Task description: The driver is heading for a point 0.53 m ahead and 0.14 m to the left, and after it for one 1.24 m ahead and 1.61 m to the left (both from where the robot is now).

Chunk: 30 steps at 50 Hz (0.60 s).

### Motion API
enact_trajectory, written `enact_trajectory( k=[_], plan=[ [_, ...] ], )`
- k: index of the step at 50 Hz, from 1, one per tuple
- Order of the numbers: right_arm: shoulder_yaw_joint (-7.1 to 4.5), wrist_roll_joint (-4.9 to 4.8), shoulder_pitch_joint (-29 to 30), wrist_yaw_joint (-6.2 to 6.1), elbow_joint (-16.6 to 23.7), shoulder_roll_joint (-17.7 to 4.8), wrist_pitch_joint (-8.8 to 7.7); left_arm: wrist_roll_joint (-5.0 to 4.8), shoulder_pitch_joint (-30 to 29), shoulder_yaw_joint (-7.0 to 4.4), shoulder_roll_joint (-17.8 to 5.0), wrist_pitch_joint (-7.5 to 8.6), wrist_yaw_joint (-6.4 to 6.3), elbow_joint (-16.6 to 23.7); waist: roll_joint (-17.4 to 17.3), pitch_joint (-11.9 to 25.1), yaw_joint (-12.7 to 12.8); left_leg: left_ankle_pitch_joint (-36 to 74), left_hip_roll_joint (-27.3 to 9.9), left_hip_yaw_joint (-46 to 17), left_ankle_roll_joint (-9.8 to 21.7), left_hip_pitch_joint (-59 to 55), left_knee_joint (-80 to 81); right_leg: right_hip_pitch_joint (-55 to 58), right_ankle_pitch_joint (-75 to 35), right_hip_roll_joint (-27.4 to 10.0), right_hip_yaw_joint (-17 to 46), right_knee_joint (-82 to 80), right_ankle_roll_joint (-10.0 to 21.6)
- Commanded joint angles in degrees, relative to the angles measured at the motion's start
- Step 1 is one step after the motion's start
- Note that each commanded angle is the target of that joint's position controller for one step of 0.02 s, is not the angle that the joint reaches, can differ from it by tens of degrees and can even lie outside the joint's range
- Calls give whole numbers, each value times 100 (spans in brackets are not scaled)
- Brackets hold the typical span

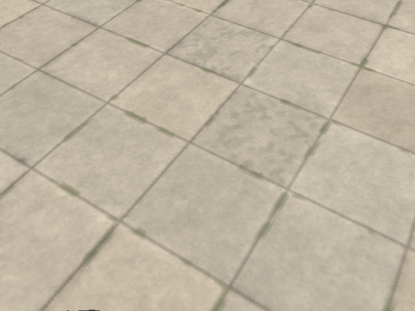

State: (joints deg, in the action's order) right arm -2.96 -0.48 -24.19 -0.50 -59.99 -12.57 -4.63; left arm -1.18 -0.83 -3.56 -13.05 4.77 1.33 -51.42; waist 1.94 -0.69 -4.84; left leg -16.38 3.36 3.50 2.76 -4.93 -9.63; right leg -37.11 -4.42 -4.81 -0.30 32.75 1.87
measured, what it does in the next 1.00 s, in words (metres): walks ahead, turning left: right foot, then left foot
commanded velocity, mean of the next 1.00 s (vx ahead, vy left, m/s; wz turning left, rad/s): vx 0.39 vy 0.00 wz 0.39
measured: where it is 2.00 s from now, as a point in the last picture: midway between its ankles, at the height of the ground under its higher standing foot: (169, 279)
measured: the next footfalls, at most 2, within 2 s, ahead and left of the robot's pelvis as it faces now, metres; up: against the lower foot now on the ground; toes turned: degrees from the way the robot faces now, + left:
right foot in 0.10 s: +0.26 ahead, -0.13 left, +0.00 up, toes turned -3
left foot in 0.68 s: +0.53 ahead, +0.14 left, +0.00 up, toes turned +18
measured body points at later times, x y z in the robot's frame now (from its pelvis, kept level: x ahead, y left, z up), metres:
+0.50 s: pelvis +0.29 -0.04 +0.00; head +0.30 -0.03 +0.45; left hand +0.26 +0.23 -0.14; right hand +0.46 -0.28 -0.11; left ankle +0.44 +0.16 -0.68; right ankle +0.22 -0.13 -0.74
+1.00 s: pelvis +0.50 +0.06 +0.00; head +0.54 +0.10 +0.45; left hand +0.55 +0.38 -0.11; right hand +0.73 -0.16 -0.10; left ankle +0.50 +0.13 -0.74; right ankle +0.68 -0.07 -0.68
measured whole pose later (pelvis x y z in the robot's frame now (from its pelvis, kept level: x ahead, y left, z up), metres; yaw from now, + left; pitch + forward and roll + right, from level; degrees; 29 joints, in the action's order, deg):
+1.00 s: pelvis +0.50 +0.06 +0.00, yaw +26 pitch +3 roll -1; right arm -5.2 -0.8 -11.1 -0.9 -43.7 -16.7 -0.1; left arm 0.5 2.1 -4.0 -16.9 2.4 -2.4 -45.0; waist 1.4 -3.5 -1.9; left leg -9.2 6.6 -5.8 5.3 17.7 -24.3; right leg -37.5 13.3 -2.9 6.1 50.1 -5.0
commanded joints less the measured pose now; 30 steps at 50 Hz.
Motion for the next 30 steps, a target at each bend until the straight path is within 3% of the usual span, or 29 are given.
enact_trajectory(
  k=[1,3,4,5,6,7,8,9,10,11,13,15,17,20,23,27,29,30],
  plan=[
    [-205,-32,-268,-46,82,-918,29,-34,-874,-6,-362,124,117,581,-507,-609,89,2435,-1841,-683,763,-125,-28,-319,309,74,-40,-323,155],
    [-250,-29,-141,-54,115,-1042,70,-36,-531,-87,-578,144,137,545,-700,-290,358,3920,-1858,-609,651,-291,-563,460,729,330,-229,-413,315],
    [-263,-26,-51,-51,137,-1088,100,-26,11,-185,-768,147,120,414,-822,90,669,4980,-1764,-502,568,-259,-1222,1296,821,543,-393,-434,444],
    [-221,-10,58,-45,194,-1002,128,-17,1030,-329,-1036,136,82,104,-806,681,1146,5218,-1484,-304,390,215,-2365,2718,665,589,-396,-438,636],
    [-134,88,40,-41,345,-833,120,69,2160,-442,-1455,116,18,-127,-208,1553,1458,3339,-1128,-118,196,1668,-4229,4679,654,-550,933,-207,1029],
    [105,23,-737,43,318,42,-1,92,2476,-443,-1623,100,49,-254,1272,2403,979,-1330,-21,-457,-120,3844,-6162,6423,1958,-1889,3795,-966,1906],
    [-30,-149,-234,58,297,-538,-137,61,2346,-291,-1086,102,38,-215,699,2085,1228,-1644,-217,-1252,23,4406,-6798,6093,2476,-1729,3998,-1442,1612],
    [-127,-289,333,48,509,-842,-201,47,1774,-221,-880,132,9,-117,547,1180,1120,-1163,-499,-1115,105,4743,-6839,5233,2158,-1602,3033,-1597,1337],
    [-147,-284,598,-8,561,-863,-204,78,1277,-161,-732,170,7,-22,56,721,898,-606,-818,-974,107,4479,-6556,4281,1612,-1427,2321,-1807,1190],
    [-203,-197,692,-56,556,-808,-152,128,1004,-120,-557,212,22,-16,-41,393,714,-292,-997,-943,94,4208,-6224,3559,1290,-1231,1777,-2022,1075],
    [-216,-180,361,-58,469,-508,30,205,897,-83,-398,250,36,-103,205,260,422,-28,-1195,-1010,101,3627,-5893,2863,1180,-993,1118,-2359,951],
    [-227,-192,444,-71,528,-393,158,199,1010,-113,-530,274,-12,-206,209,12,348,171,-1250,-1007,55,3781,-5644,2571,1024,-965,671,-2607,964],
    [-261,-149,813,-74,687,-463,212,227,1128,-154,-689,280,-94,-259,112,-171,379,707,-1253,-1105,-18,4243,-5240,2627,804,-967,354,-2730,957],
    [-276,-95,1205,9,832,-465,168,241,1272,-165,-761,250,-189,-285,66,-243,451,1657,-1154,-1073,-74,4530,-4382,2887,382,-856,-187,-2739,824],
    [-205,-64,1817,124,1051,-365,135,200,1451,-168,-845,212,-254,-289,-8,-373,650,2225,-1079,-627,-75,4405,-3512,3043,211,-792,-674,-2779,698],
    [-112,-65,2550,273,1457,-277,142,123,1974,-211,-965,63,-285,-417,-103,-585,913,1892,-987,-296,32,4810,-2881,4014,-262,-1069,-941,-2441,680],
    [-113,-83,2686,359,1652,-325,151,79,2008,-247,-1059,-33,-290,-406,-16,-572,861,1355,-859,-81,149,4762,-2723,4383,-1003,-1209,-1062,-2080,625],
    [-144,-91,2618,395,1718,-407,158,62,1907,-270,-1141,-70,-303,-354,92,-456,741,1064,-709,85,244,4462,-2673,4453,-1902,-1230,-1161,-1784,563]
  ],
)
Keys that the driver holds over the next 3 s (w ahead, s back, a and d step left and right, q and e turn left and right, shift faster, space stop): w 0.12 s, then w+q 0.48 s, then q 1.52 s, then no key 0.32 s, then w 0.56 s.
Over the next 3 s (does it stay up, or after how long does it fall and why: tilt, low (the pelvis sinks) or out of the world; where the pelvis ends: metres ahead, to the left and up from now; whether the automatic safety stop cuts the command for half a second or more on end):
stays up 0.64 0.20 0.01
